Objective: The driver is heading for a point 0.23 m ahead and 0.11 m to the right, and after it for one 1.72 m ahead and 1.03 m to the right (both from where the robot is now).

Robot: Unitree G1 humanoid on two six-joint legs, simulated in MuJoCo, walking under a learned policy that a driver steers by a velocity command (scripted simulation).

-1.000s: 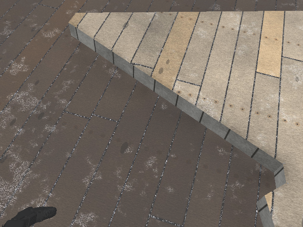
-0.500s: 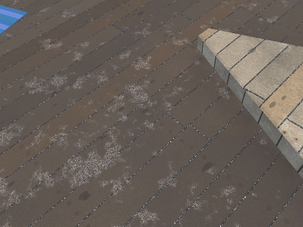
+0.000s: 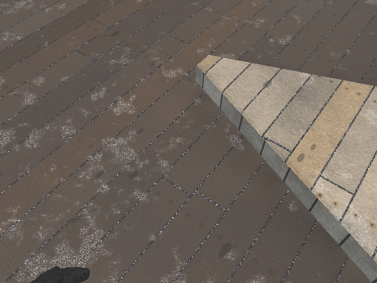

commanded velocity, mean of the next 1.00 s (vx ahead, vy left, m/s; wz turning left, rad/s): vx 0.23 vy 0.00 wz -0.83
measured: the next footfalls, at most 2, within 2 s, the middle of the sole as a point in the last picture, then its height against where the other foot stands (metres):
right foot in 0.10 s outside the picture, level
left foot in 0.52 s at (187, 254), level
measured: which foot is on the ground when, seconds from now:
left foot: down 0.00-0.10, up 0.12-0.50, down 0.52-0.98, up 1.00-1.00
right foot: up 0.00-0.08, down 0.10-0.52, up 0.54-0.96, down 0.98-1.00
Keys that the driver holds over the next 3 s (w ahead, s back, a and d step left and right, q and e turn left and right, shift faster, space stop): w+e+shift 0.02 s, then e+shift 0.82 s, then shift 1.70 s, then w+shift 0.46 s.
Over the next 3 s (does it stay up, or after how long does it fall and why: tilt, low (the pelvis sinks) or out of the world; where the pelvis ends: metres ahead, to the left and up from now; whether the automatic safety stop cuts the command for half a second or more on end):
stays up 0.49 -0.15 0.02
